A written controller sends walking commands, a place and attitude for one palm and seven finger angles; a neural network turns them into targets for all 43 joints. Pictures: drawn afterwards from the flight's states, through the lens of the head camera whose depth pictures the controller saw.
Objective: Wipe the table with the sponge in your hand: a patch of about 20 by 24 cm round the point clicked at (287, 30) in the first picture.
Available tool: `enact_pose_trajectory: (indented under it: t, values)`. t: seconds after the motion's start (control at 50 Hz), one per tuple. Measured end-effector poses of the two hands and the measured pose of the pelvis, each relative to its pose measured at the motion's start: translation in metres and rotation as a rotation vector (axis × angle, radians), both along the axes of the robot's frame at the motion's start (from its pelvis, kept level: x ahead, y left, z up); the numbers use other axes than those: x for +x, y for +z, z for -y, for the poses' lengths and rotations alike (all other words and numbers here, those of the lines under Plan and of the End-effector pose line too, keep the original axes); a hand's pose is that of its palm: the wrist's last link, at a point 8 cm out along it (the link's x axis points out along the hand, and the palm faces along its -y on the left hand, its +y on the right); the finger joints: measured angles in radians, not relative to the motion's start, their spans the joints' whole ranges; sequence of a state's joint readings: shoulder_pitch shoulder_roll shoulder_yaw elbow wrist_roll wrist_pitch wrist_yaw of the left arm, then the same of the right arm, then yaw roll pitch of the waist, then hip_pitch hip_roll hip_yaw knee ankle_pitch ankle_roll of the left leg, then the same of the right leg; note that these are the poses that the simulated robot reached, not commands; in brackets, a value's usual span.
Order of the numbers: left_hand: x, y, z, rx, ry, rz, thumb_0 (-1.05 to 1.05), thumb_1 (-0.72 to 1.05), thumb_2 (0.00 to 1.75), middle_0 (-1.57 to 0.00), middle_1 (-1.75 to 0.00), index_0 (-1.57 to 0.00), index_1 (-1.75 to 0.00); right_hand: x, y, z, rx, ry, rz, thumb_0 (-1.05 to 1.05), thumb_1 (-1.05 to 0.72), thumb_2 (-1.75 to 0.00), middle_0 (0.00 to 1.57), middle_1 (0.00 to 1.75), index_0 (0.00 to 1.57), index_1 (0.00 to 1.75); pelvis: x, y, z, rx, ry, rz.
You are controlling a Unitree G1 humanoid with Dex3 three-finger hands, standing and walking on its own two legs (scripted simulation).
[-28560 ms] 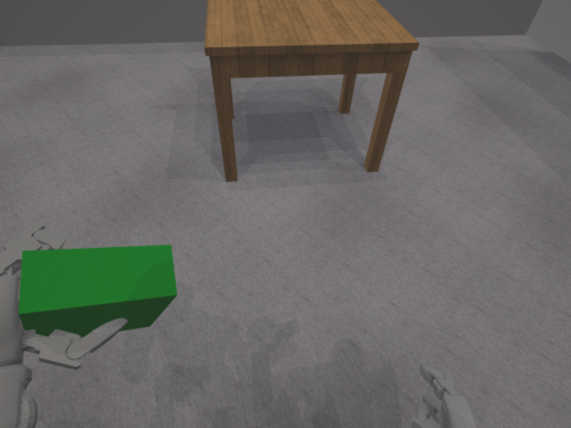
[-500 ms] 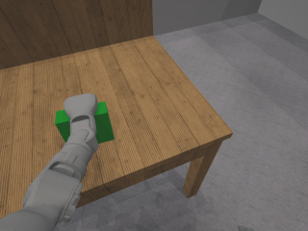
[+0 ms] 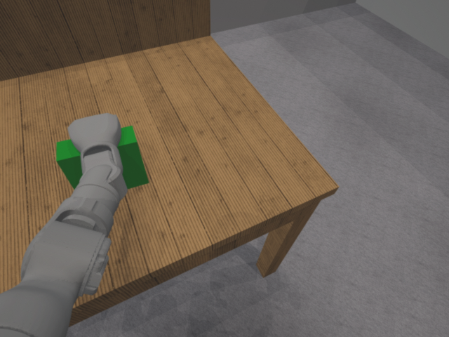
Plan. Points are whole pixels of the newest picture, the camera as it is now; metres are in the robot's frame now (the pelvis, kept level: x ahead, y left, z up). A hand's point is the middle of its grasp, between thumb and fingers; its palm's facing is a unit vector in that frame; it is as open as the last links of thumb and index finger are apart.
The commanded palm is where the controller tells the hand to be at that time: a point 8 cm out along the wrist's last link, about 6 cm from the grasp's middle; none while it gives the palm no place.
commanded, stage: wipe forward along the third lane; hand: left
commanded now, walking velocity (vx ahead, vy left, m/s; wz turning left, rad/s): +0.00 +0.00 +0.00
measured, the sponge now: (109, 171) +0.45 +0.24 +0.00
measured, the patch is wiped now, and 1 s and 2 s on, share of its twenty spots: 1.00 1.00 1.00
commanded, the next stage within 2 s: wipe back along the third lane in 0.04 s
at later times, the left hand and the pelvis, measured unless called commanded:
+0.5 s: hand (101, 155) +0.45 +0.24 +0.04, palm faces -0.04 +0.00 -1.00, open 9.7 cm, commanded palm +0.41 +0.21 +0.06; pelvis +0.01 +0.02 +0.00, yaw +0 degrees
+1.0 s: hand (109, 177) +0.40 +0.21 +0.04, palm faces -0.04 -0.01 -1.00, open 9.7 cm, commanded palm +0.36 +0.19 +0.07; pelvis +0.02 +0.00 +0.01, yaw +2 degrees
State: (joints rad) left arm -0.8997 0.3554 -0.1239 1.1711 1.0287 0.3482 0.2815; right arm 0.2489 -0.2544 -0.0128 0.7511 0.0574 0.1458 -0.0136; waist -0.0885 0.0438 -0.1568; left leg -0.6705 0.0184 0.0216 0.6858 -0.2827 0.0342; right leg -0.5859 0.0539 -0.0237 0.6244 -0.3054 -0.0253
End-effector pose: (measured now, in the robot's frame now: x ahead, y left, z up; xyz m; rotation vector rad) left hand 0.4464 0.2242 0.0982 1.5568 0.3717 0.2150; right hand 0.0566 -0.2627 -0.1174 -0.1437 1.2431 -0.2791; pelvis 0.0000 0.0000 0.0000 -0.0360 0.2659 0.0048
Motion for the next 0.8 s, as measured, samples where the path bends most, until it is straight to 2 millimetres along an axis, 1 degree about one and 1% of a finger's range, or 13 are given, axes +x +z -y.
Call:
enact_pose_trajectory:
  t: [0.22,0.32,0.4,0.5,0.6,0.72,0.8]
  values:
    - [0.015,0.000,-0.010,0.006,-0.001,-0.004,0.00,-0.51,1.11,-0.78,-1.38,-0.79,-1.39,-0.016,-0.002,-0.011,-0.001,-0.017,-0.039,0.00,-0.91,-0.90,0.20,0.30,0.20,0.30,0.000,-0.003,-0.010,-0.011,-0.002,-0.029]
    - [0.010,-0.002,-0.010,0.008,-0.014,0.022,0.00,-0.50,1.11,-0.77,-1.39,-0.78,-1.40,-0.018,-0.003,-0.018,0.017,-0.020,-0.049,0.00,-0.91,-0.90,0.20,0.30,0.20,0.30,0.003,-0.003,-0.014,-0.013,-0.009,-0.026]
    - [0.002,-0.002,-0.009,0.005,-0.020,0.051,-0.01,-0.49,1.11,-0.75,-1.41,-0.77,-1.42,-0.010,-0.004,-0.024,0.039,-0.012,-0.045,0.00,-0.91,-0.90,0.20,0.30,0.20,0.30,0.007,-0.001,-0.017,-0.012,-0.010,-0.010]
    - [-0.010,-0.001,-0.006,0.006,-0.015,0.063,-0.01,-0.48,1.10,-0.74,-1.41,-0.76,-1.42,0.015,-0.002,-0.032,0.063,0.017,-0.008,0.00,-0.91,-0.90,0.20,0.30,0.20,0.30,0.012,0.002,-0.019,-0.010,-0.002,0.017]
    - [-0.023,-0.001,0.000,0.002,-0.014,0.067,-0.01,-0.47,1.10,-0.74,-1.41,-0.75,-1.43,0.051,0.003,-0.039,0.080,0.061,0.062,0.00,-0.91,-0.90,0.20,0.30,0.20,0.30,0.015,0.005,-0.019,-0.006,0.004,0.041]
    - [-0.040,-0.001,0.007,-0.002,-0.012,0.073,-0.01,-0.47,1.10,-0.74,-1.42,-0.75,-1.43,0.097,0.014,-0.045,0.093,0.122,0.153,0.00,-0.91,-0.90,0.20,0.30,0.20,0.30,0.019,0.007,-0.017,0.000,0.016,0.072]
    - [-0.047,-0.001,0.011,-0.004,-0.002,0.066,-0.01,-0.47,1.10,-0.73,-1.42,-0.74,-1.43,0.121,0.021,-0.048,0.096,0.159,0.198,0.00,-0.91,-0.90,0.20,0.30,0.20,0.30,0.019,0.008,-0.014,0.004,0.025,0.085]
